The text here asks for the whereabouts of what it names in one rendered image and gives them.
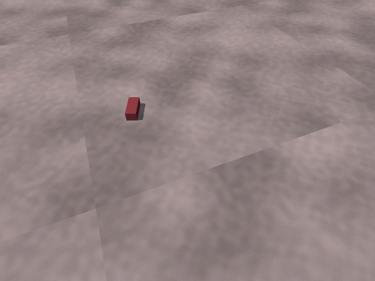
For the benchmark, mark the carton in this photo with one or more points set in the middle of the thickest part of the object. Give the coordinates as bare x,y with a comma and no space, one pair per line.
132,109

